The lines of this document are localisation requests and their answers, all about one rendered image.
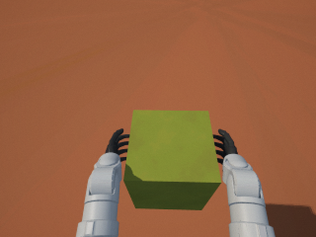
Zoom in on carton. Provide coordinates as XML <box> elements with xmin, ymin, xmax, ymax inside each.
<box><xmin>123</xmin><ymin>110</ymin><xmax>221</xmax><ymax>210</ymax></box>

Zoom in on robot left hand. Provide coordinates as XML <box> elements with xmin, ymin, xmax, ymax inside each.
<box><xmin>105</xmin><ymin>128</ymin><xmax>130</xmax><ymax>162</ymax></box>

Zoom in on robot right hand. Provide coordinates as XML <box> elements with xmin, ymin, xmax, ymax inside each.
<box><xmin>213</xmin><ymin>129</ymin><xmax>238</xmax><ymax>165</ymax></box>

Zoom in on robot left forearm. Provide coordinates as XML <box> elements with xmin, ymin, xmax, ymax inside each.
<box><xmin>76</xmin><ymin>152</ymin><xmax>122</xmax><ymax>237</ymax></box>

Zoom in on robot right forearm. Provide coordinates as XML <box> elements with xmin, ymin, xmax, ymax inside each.
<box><xmin>222</xmin><ymin>153</ymin><xmax>276</xmax><ymax>237</ymax></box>

